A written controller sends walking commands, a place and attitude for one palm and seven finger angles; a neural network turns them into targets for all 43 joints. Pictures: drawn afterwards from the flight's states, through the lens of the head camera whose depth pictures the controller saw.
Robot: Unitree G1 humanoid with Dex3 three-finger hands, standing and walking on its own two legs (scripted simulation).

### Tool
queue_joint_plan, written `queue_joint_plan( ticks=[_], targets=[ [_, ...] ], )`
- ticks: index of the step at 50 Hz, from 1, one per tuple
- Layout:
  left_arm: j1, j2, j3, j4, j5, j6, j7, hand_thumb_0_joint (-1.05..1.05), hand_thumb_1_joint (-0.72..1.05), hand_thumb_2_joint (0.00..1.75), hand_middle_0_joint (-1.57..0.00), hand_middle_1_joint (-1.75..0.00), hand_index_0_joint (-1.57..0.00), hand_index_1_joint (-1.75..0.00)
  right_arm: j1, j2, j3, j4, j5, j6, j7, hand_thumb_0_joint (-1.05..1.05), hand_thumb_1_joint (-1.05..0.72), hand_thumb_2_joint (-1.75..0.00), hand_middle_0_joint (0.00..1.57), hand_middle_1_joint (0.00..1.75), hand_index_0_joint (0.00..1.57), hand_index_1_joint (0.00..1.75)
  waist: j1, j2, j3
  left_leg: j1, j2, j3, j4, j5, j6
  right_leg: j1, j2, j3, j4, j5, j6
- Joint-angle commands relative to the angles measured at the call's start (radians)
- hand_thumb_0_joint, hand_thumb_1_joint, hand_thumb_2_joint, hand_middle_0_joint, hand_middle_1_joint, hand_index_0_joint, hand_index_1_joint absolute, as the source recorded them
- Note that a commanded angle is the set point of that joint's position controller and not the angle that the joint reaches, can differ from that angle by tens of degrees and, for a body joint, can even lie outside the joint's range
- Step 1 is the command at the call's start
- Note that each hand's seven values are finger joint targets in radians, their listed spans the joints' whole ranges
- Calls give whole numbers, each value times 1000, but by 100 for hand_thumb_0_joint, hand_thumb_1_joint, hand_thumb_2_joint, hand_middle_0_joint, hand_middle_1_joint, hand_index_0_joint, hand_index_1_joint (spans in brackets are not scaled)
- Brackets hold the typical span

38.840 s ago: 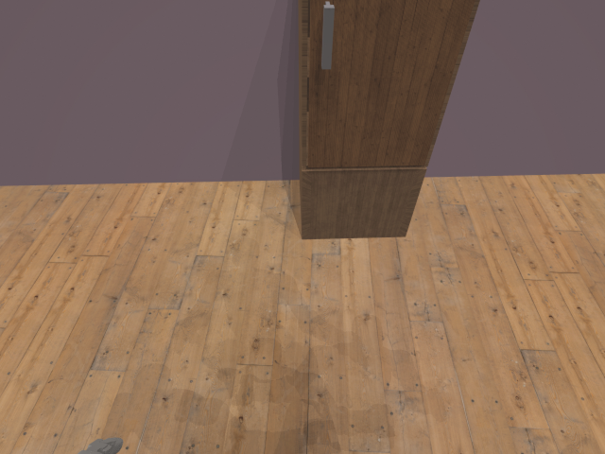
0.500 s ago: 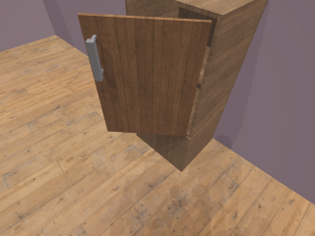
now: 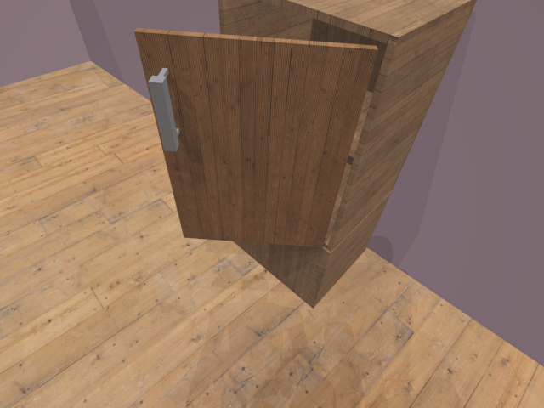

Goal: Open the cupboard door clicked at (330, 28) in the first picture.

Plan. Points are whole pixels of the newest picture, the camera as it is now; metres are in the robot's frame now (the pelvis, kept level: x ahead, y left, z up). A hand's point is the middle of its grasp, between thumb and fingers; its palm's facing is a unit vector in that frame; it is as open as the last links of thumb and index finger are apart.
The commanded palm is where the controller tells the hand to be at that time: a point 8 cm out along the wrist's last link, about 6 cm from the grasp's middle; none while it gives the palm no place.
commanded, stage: shuffle to correct the standing spot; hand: left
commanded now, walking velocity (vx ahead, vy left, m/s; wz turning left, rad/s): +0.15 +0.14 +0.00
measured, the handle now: (168, 110) +0.61 +0.25 +0.12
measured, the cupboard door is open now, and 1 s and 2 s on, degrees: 40 40 40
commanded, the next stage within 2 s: come to a stop and stand still in 0.12 s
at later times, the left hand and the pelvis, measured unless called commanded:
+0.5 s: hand out of the picture +0.15 +0.21 -0.17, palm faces -0.02 -0.98 -0.21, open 7.3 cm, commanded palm none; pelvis +0.08 +0.04 +0.00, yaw -2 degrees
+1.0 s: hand out of the picture +0.11 +0.16 -0.17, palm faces -0.01 -0.98 -0.21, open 7.3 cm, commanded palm none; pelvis +0.08 -0.01 +0.01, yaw -1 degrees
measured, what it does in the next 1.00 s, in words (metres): steps on the spot: right foot, then right foot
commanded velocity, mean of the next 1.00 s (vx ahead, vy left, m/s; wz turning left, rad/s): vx -0.02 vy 0.01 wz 0.00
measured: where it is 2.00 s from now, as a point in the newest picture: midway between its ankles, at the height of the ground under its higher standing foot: outside the picture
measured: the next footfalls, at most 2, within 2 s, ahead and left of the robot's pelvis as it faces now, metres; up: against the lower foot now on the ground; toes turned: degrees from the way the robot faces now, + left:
right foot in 0.36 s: +0.11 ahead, -0.10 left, +0.00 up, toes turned -8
right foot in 0.78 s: +0.10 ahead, -0.07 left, +0.00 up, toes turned -3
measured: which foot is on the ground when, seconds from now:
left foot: down 0.00-1.00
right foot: down 0.00-0.04, up 0.06-0.34, down 0.36-0.52, up 0.54-0.76, down 0.78-1.00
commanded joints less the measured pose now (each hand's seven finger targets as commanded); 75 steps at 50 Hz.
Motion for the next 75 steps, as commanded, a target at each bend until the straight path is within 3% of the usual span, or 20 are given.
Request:
queue_joint_plan(
  ticks=[1,3,4,8,14,16,18,19,20,24,26,28,33,36,38,39,41,46,57,75],
  targets=[
    [38,121,36,-51,4,-2,7,0,90,90,-20,-30,-20,-30,98,-100,-16,-44,-5,-33,-4,0,-90,-90,20,30,20,30,-21,84,130,79,109,-169,-214,-125,6,-200,-66,53,-20,-147,-99],
    [21,74,22,-66,12,-4,2,0,90,90,-20,-30,-20,-30,143,-146,-25,-40,-4,-35,-13,0,-90,-90,20,30,20,30,-28,213,127,128,264,-375,-386,-222,113,-294,2,-95,263,-164,-56],
    [-16,69,18,-76,11,-6,1,0,90,90,-20,-30,-20,-30,153,-135,-21,-41,-5,-40,-14,0,-90,-90,20,30,20,30,-38,165,134,139,297,-401,-404,-152,161,-347,-22,-82,395,-212,-62],
    [-52,41,14,-85,3,-13,-10,0,90,90,-20,-30,-20,-30,107,-105,-7,-48,-7,-54,-18,0,-90,-90,20,30,20,30,-14,63,80,153,257,-262,-358,132,181,-301,-72,-87,389,-166,-59],
    [-44,33,12,-77,0,-7,2,0,90,90,-20,-30,-20,-30,118,-86,1,-20,-8,-54,-31,0,-90,-90,20,30,20,30,4,27,34,150,227,-181,-272,387,136,-123,-43,-107,106,-41,-52],
    [-11,55,13,-55,-5,-13,13,0,90,90,-20,-30,-20,-30,105,-71,5,-9,2,-58,-39,0,-90,-90,20,30,20,30,27,-9,18,110,180,-142,-187,485,57,26,-61,-66,-76,163,-55],
    [17,111,11,-29,-16,-20,24,0,90,90,-20,-30,-20,-30,112,-41,8,-7,11,-54,-38,0,-90,-90,20,30,20,30,10,-16,5,24,113,-106,-180,383,-38,136,-191,59,-25,554,-121],
    [-3,120,9,-31,-19,-14,25,0,90,90,-20,-30,-20,-30,109,-34,5,-5,8,-48,-40,0,-90,-90,20,30,20,30,0,28,37,51,103,-112,-204,416,-63,88,-193,39,16,589,-118],
    [-17,111,11,-33,-21,-11,29,0,90,90,-20,-30,-20,-30,108,-37,1,2,4,-38,-43,0,-90,-90,20,30,20,30,-5,-32,14,102,121,-109,-186,555,-63,70,-156,13,45,597,-105],
    [-48,104,22,-65,-19,11,42,0,90,90,-20,-30,-20,-30,105,-79,-23,-3,3,-24,-51,0,-90,-90,20,30,20,30,-9,12,-11,234,170,-118,-145,920,-51,-30,-84,-37,108,372,-78],
    [-84,97,27,-90,-16,26,42,0,90,90,-20,-30,-20,-30,88,-88,-31,-11,1,-22,-53,0,-90,-90,20,30,20,30,-15,71,7,308,231,-161,-171,1053,0,-137,-29,-59,158,6,-58],
    [-117,96,32,-108,-13,37,43,0,90,90,-20,-30,-20,-30,80,-94,-35,-19,-4,-21,-60,0,-90,-90,20,30,20,30,-24,101,26,357,280,-197,-182,1149,64,-224,1,-45,292,-144,-53],
    [-132,75,33,-110,-8,34,32,0,90,90,-20,-30,-20,-30,-9,-102,-38,-41,-10,-20,-56,0,-90,-90,20,30,20,30,-15,69,17,308,288,-168,-169,912,138,-196,-15,-10,276,-123,-44],
    [-100,76,27,-91,-8,28,26,0,90,90,-20,-30,-20,-30,-25,-107,-35,-36,-7,-22,-49,0,-90,-90,20,30,20,30,-3,87,20,260,244,-139,-152,801,95,-96,-19,-43,114,-6,-42],
    [-46,96,24,-66,-6,13,25,0,90,90,-20,-30,-20,-30,-32,-97,-32,-39,1,-24,-46,0,-90,-90,20,30,20,30,11,45,1,208,178,-120,-86,632,34,4,-39,4,-49,262,-56],
    [-45,124,24,-56,-5,4,27,0,90,90,-20,-30,-20,-30,-19,-77,-29,-42,5,-23,-44,0,-90,-90,20,30,20,30,-9,-23,-4,136,119,-89,-60,415,-10,45,-117,97,-45,507,-89],
    [-84,150,11,-55,-11,-3,22,0,90,90,-20,-30,-20,-30,1,-46,-21,-30,8,-8,-39,0,-90,-90,20,30,20,30,-43,-63,3,140,75,-70,-118,111,-41,-1,-195,151,-49,557,-141],
    [-74,132,-6,-18,-18,-11,20,0,90,90,-20,-30,-20,-30,-32,-82,-5,5,5,-29,-40,0,-90,-90,20,30,20,30,-17,-4,-46,224,127,-90,-185,397,-31,47,-105,58,-43,530,-82],
    [-48,129,-20,28,-19,-20,16,0,90,90,-20,-30,-20,-30,-22,-71,16,55,3,-26,-31,0,-90,-90,20,30,20,30,-9,-12,68,166,115,-93,-275,101,-29,18,-93,73,-193,250,-73],
    [26,94,-15,48,-21,-31,20,0,90,90,-20,-30,-20,-30,77,-36,20,79,3,-32,-35,0,-90,-90,20,30,20,30,-7,0,79,134,110,-84,-266,82,-31,21,-85,73,-219,188,-81]
  ],
)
